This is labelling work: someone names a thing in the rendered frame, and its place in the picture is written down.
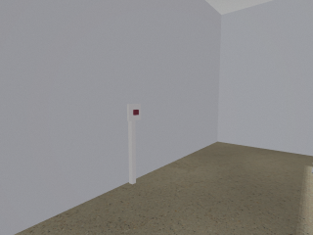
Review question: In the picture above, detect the panel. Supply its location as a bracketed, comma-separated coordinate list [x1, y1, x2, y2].
[127, 104, 141, 185]

